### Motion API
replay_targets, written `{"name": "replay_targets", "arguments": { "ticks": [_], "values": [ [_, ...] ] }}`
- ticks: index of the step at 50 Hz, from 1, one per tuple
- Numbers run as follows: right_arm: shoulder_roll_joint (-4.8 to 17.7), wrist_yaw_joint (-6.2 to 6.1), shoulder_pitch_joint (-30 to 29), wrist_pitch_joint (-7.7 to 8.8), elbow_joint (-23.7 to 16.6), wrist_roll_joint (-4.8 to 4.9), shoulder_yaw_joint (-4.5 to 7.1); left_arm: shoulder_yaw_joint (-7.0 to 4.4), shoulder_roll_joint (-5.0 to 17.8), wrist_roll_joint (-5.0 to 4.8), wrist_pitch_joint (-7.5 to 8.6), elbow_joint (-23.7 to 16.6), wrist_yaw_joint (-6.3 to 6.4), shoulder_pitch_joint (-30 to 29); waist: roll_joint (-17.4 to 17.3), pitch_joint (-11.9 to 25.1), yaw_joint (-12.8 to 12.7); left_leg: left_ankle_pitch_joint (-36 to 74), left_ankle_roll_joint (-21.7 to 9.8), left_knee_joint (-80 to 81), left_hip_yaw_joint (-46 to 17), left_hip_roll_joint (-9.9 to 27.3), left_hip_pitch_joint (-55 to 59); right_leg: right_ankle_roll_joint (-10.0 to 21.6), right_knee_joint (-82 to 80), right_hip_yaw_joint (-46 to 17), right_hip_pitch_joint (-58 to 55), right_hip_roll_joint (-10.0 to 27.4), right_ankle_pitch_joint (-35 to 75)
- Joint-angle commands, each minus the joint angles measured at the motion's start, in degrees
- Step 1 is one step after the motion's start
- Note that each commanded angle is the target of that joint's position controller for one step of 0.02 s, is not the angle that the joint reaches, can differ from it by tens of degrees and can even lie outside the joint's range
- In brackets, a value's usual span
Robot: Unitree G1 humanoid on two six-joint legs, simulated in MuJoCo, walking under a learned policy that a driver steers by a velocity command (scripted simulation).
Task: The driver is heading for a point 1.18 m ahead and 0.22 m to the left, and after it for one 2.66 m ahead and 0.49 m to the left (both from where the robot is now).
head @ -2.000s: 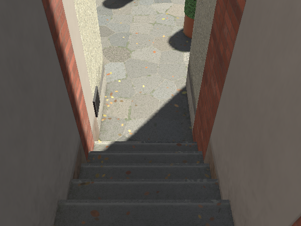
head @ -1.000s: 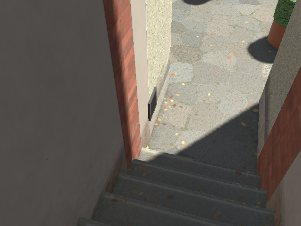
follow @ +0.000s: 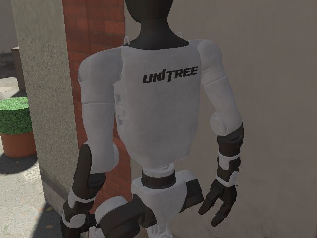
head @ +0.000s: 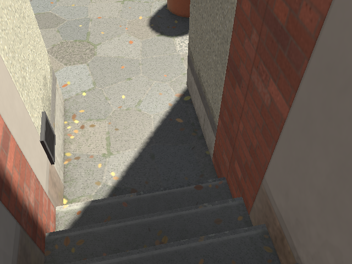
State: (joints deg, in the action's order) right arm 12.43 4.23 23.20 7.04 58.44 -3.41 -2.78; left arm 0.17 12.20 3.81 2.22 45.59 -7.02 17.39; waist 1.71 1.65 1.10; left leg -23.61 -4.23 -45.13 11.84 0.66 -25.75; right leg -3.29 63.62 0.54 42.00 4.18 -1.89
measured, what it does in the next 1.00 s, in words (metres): walks ahead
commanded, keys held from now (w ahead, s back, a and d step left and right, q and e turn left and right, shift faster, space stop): no key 0.44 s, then w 0.56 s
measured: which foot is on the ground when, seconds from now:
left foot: down 0.00-0.76, up 0.78-1.00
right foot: down 0.00-1.00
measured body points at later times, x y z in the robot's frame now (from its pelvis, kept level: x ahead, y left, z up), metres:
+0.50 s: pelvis +0.03 -0.01 +0.03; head +0.03 -0.01 +0.48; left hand +0.11 +0.21 -0.12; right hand +0.05 -0.24 -0.13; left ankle +0.00 +0.07 -0.70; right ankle +0.03 -0.13 -0.70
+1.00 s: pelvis +0.14 -0.02 +0.00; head +0.15 -0.02 +0.45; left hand +0.04 +0.21 -0.14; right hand +0.26 -0.27 -0.13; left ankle +0.25 +0.13 -0.68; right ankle +0.08 -0.12 -0.70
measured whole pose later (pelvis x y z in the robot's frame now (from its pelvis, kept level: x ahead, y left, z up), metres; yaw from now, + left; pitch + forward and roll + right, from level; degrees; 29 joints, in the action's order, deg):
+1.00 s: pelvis +0.14 -0.02 +0.00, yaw -1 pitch +0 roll -1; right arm 13.0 1.5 9.1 1.6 53.1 -3.8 2.9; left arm -1.7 10.0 0.2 6.1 64.8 1.2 29.0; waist -0.8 -0.9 -2.9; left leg 17.6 -2.6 -51.8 -5.3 0.9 -35.9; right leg 1.4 44.9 4.4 14.8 0.4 -30.0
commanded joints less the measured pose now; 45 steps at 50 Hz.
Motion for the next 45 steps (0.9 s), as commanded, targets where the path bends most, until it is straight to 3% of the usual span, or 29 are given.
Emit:
{"name": "replay_targets", "arguments": {
  "ticks": [1,2,3,4,5,6,7,9,11,15,16,18,22,25,29,30,31,33,34,35,37,38,39,40,41,42,43,44,45],
  "values": [
    [10.7,2.53,-7.3,0.59,-6.3,5.27,1.99,-2.48,6.6,-1.94,1.99,1.5,1.02,7.9,-3.0,4.6,-5.5,29.6,4.9,8.1,-13.6,10.1,0.6,-0.5,-20.7,0.9,-22.9,0.1,4.1],
    [13.0,1.85,4.3,0.02,-5.2,4.56,4.05,-2.88,10.7,-3.06,2.23,0.1,0.86,2.6,1.1,9.4,2.6,16.8,6.5,9.0,-10.9,6.7,4.6,4.0,-22.6,-3.1,-26.6,1.2,8.6],
    [12.6,0.76,6.3,-0.49,-4.6,3.83,4.59,-3.25,10.7,-2.0,2.21,-0.2,0.43,0.8,0.3,8.4,3.1,5.2,5.9,9.9,-9.8,5.6,4.6,6.5,-25.5,-2.6,-27.7,1.2,4.1],
    [9.6,0.45,1.9,-1.01,-5.2,4.05,4.19,-3.31,9.0,-2.03,2.45,-0.3,0.38,0.2,-0.4,4.6,1.6,-2.2,5.6,10.3,-8.9,5.0,3.4,5.4,-30.1,-2.0,-26.3,0.4,-2.7],
    [7.9,-0.54,1.3,-0.86,-6.2,3.67,4.06,-2.56,7.4,-3.51,2.39,-0.5,-1.08,-3.1,4.8,-0.2,4.1,-4.8,8.9,11.9,-5.7,4.1,5.8,7.8,-32.8,-6.4,-16.2,2.1,-17.2],
    [8.2,-0.74,0.6,-0.9,-4.6,4.28,4.38,-2.85,7.1,-4.27,1.98,0.8,-1.64,-1.2,1.2,-4.9,2.6,-3.5,9.0,11.1,-4.7,3.1,8.4,8.1,-36.1,-7.4,-11.3,2.6,-22.1],
    [6.6,-0.4,0.1,-0.86,-4.3,4.27,4.02,-3.75,9.4,-4.61,1.74,2.0,-1.27,0.5,0.5,-5.4,1.9,-1.5,8.6,12.1,-5.1,2.8,10.8,7.3,-36.4,-6.0,-10.3,2.3,-22.3],
    [6.5,-0.71,-2.4,-0.33,-4.0,3.51,4.45,-4.04,9.0,-3.02,1.87,2.3,-0.94,-0.8,-0.2,-3.1,1.6,6.7,7.0,14.5,-5.6,2.5,13.2,6.5,-33.7,-3.1,-14.4,1.1,-12.9],
    [6.8,-0.91,-5.7,0.1,-4.7,3.49,5.07,-3.98,7.2,-2.96,1.64,2.9,-0.09,-1.1,-0.2,-1.0,0.3,15.3,5.2,15.4,-5.9,2.6,14.8,6.6,-31.6,-1.1,-17.9,0.8,-4.1],
    [7.8,-1.28,-6.7,-0.47,-4.3,3.51,6.36,-4.15,7.4,-3.31,1.27,4.5,0.76,-0.2,0.3,-1.1,-0.3,16.3,5.1,16.0,-5.6,2.3,15.4,6.6,-32.4,-1.0,-19.8,1.1,-2.1],
    [1.7,-3.69,-3.0,-3.0,-2.1,1.69,3.65,-0.85,-0.4,-3.9,-1.72,4.5,6.22,-3.9,0.4,3.4,0.9,26.9,3.6,14.4,-7.9,7.0,16.3,4.1,-31.3,-5.2,-27.3,3.8,13.1],
    [2.1,-4.61,-2.2,-4.72,-1.6,2.64,3.36,-0.35,2.3,-4.8,-4.07,5.2,8.94,-3.5,1.0,2.7,0.2,28.8,3.5,15.2,-8.8,7.3,16.9,3.4,-31.1,-4.8,-28.7,4.1,14.7],
    [3.6,-4.25,-2.5,-5.37,-0.2,2.57,3.14,0.0,5.1,-4.11,-5.67,7.6,8.68,-4.8,-0.9,-2.4,-0.6,19.0,2.9,19.2,-9.8,6.8,14.6,3.7,-34.9,-5.0,-27.7,3.9,1.7],
    [5.5,-3.68,-1.3,-5.41,0.4,2.5,4.36,-0.83,6.6,-3.81,-5.89,9.3,8.15,-5.1,-2.1,-4.7,-0.3,-4.5,-0.2,19.2,-9.2,4.0,12.9,6.3,-33.5,-2.3,-24.5,-0.1,-24.0],
    [7.3,-3.7,1.5,-5.54,-0.4,2.2,6.1,-1.74,5.3,-3.45,-4.76,10.3,8.0,-7.8,-6.2,-12.2,1.0,-21.5,-3.8,26.3,-18.3,8.7,10.2,6.8,-27.3,2.6,-15.0,-4.1,-29.7],
    [10.8,-3.12,3.0,-1.57,-1.5,-0.2,8.6,-3.65,8.5,1.7,-0.89,11.2,5.14,-2.5,-5.9,-17.6,1.3,-29.1,-10.4,30.4,-24.2,15.9,9.4,9.2,-26.3,0.8,-8.3,-2.8,-32.8],
    [8.0,-4.3,6.7,0.08,0.0,0.73,8.44,-3.87,5.9,1.48,1.43,10.8,4.66,-5.5,-7.2,-14.7,3.1,-28.9,-14.6,33.1,-30.4,20.1,14.3,9.5,-22.3,1.4,-6.3,-2.9,-28.4],
    [2.9,-5.93,10.9,-0.04,1.9,1.19,7.43,-3.79,1.4,0.49,3.64,9.8,5.04,-8.9,-6.4,-11.9,5.0,-22.3,-16.7,33.9,-32.5,22.5,19.0,10.2,-21.5,1.5,-5.0,-2.8,-23.8],
    [8.7,-5.2,5.6,-2.38,0.9,1.73,8.37,-3.52,3.0,-3.75,0.37,9.0,6.88,-14.9,-7.1,-13.5,4.0,0.4,-9.3,26.1,-24.4,15.0,17.6,7.7,-22.5,3.6,-8.8,-2.4,-21.3],
    [8.4,-4.74,2.7,-3.19,0.0,1.79,8.63,-3.14,1.7,-3.86,-0.77,10.7,7.33,-8.1,-7.9,-7.6,0.6,9.9,-6.9,21.0,-18.8,12.6,16.9,7.3,-24.4,5.7,-15.4,-3.9,-19.0],
    [8.3,-4.73,-2.3,-3.29,-1.5,1.93,8.8,-3.18,2.0,-2.71,-1.38,16.7,7.46,4.6,-8.3,-2.3,-4.7,10.7,-5.0,12.0,-14.6,10.4,7.3,7.2,-24.3,6.8,-31.9,-4.9,-14.5],
    [6.5,-4.58,-6.1,-3.75,-2.8,1.64,8.13,-4.01,4.2,-3.44,-1.01,19.7,7.97,13.1,-1.4,-1.3,-8.7,11.9,-2.6,2.4,-10.3,6.6,-1.0,8.8,-30.9,2.2,-40.5,-2.9,-15.1],
    [2.9,-3.4,-6.3,-2.09,-5.9,0.08,8.38,-5.13,8.3,3.82,3.03,20.3,5.42,27.1,23.1,-3.6,-12.5,-15.5,-1.0,-15.6,-4.6,-3.8,-19.3,21.7,-44.5,-23.6,-47.6,8.1,-27.6],
    [0.3,-3.86,-13.1,-0.95,-7.5,-0.15,7.0,-4.84,7.4,5.79,5.82,22.4,4.07,33.7,13.5,-9.3,-17.4,-15.7,-2.9,-22.5,-21.4,-3.9,-37.0,28.4,-49.5,-39.6,-54.2,16.7,-39.6],
    [0.3,-4.76,-14.8,-0.97,-8.3,0.53,6.5,-4.21,5.2,5.11,6.38,21.5,3.95,29.4,1.8,-11.6,-14.9,-5.9,-4.1,-22.6,-27.4,-0.7,-44.0,27.9,-50.1,-39.3,-53.5,19.9,-42.8],
    [6.6,-5.44,-11.9,-3.01,-6.5,1.28,8.03,-6.55,13.4,-4.45,2.74,20.6,7.98,15.3,0.3,-8.8,-5.8,-7.5,-1.0,-22.3,-20.6,0.0,-35.0,22.3,-42.0,-31.4,-49.1,18.5,-10.7],
    [6.6,-5.37,-7.7,-3.83,-4.7,0.78,8.35,-5.97,11.2,-4.44,2.25,16.5,8.8,9.6,-5.3,-5.2,-3.2,-2.9,1.1,-21.2,-20.4,0.9,-26.9,20.6,-40.7,-23.6,-44.6,15.9,-2.0],
    [4.0,-5.22,-4.6,-4.5,-2.3,-0.33,7.85,-5.83,10.6,-2.98,2.65,16.4,9.0,8.7,-2.2,-2.3,-2.3,4.2,1.5,-24.1,-20.0,1.0,-20.8,19.4,-38.1,-20.6,-40.5,15.5,2.1],
    [3.3,-5.05,-3.4,-5.58,-2.0,-0.35,7.73,-4.9,7.4,-2.72,2.64,16.6,8.62,8.5,-1.6,-1.9,-1.0,9.5,1.8,-25.2,-18.7,0.5,-15.4,17.5,-37.8,-16.7,-34.0,13.7,2.9]
  ]
}}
